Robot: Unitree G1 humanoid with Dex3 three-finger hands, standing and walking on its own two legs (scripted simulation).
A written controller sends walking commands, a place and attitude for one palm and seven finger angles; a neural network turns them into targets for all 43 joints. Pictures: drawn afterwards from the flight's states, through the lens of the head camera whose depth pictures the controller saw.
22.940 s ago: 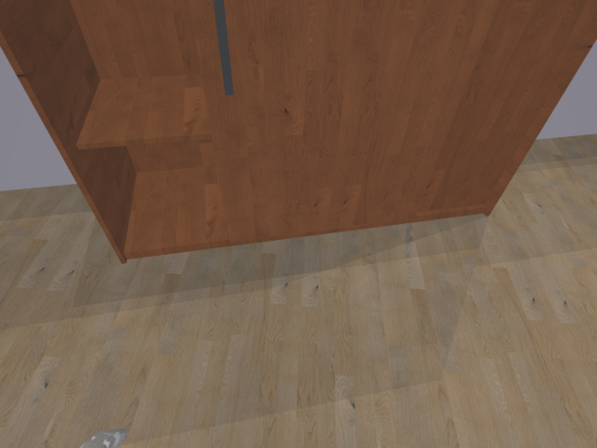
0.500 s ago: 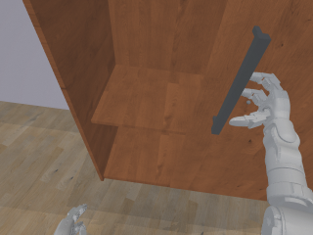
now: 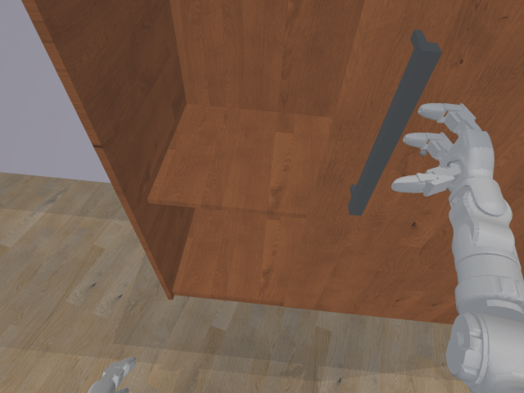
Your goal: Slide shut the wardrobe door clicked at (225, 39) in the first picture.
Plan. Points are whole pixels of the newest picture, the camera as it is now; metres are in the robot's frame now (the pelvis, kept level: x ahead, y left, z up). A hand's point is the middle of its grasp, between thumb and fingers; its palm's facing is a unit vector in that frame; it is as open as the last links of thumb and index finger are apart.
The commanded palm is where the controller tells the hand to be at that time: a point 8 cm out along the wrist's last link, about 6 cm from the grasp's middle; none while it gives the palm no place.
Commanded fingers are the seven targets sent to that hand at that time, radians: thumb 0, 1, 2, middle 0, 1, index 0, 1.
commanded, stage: slide the fingers in behind the handle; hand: right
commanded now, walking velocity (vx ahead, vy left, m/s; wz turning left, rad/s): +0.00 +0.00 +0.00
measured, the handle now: (380, 140) +0.48 -0.13 +0.14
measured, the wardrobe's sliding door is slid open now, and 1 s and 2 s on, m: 0.43 0.43 0.43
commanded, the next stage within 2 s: grip the handle and tug to test in 1.78 s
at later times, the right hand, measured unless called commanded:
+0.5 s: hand (409, 160) +0.43 -0.16 +0.16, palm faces +0.02 +1.00 -0.01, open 14.0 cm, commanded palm +0.40 -0.22 +0.15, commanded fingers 0.00 0.50 -0.30 0.30 1.20 0.30 1.20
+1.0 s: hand (393, 157) +0.44 -0.14 +0.15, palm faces +0.03 +1.00 +0.00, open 14.0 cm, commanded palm +0.41 -0.19 +0.15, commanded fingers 0.00 0.50 -0.30 0.30 1.20 0.30 1.20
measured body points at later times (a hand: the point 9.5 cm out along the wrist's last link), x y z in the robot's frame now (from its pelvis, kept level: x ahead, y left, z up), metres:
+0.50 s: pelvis +0.00 -0.01 +0.00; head +0.03 +0.01 +0.45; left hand +0.10 +0.25 -0.11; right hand +0.43 -0.22 +0.16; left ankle +0.07 +0.11 -0.73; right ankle -0.06 -0.10 -0.73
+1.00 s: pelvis +0.01 +0.00 +0.00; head +0.04 +0.02 +0.45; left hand +0.14 +0.25 -0.11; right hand +0.43 -0.20 +0.15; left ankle +0.07 +0.11 -0.73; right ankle -0.06 -0.10 -0.73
